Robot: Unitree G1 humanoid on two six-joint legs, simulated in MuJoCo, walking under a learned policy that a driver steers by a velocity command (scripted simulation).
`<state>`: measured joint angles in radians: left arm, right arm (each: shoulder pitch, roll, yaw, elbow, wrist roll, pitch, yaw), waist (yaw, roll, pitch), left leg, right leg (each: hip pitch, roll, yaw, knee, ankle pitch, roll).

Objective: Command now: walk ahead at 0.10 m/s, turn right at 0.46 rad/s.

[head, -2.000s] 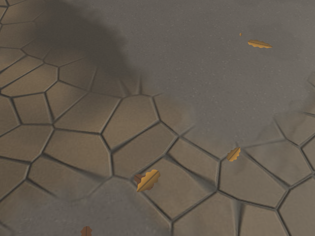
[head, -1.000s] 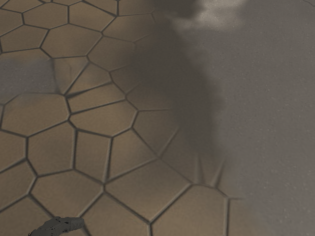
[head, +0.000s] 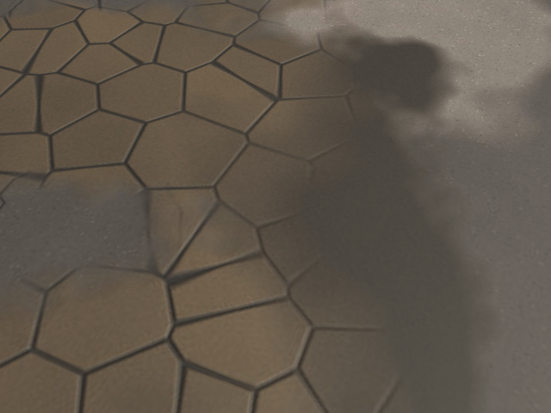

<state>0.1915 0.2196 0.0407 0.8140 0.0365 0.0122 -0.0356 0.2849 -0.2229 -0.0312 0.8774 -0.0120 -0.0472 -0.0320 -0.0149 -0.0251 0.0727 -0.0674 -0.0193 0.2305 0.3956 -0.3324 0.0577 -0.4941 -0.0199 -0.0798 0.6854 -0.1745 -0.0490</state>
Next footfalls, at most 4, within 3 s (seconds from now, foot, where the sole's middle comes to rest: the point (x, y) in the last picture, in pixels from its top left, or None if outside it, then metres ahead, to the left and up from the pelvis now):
0.06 right None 0.13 -0.08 -0.77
0.56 left None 0.12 0.11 -0.77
0.98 right None -0.01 -0.08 -0.77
1.34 left None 0.11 0.10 -0.77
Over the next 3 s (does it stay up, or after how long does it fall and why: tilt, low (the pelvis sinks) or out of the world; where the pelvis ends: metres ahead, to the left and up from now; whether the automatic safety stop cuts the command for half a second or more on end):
stays up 0.21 -0.12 -0.01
